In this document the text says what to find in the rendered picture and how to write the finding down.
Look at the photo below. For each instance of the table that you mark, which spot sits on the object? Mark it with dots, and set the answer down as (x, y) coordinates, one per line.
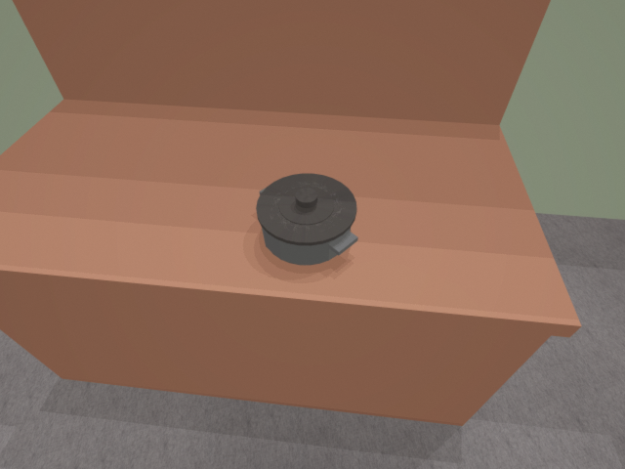
(131, 253)

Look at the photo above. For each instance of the knob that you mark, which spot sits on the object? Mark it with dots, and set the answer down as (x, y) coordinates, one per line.
(306, 198)

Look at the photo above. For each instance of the lid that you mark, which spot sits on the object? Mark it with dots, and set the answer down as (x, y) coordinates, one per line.
(281, 217)

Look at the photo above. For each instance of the pot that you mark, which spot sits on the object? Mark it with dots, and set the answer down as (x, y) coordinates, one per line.
(309, 254)

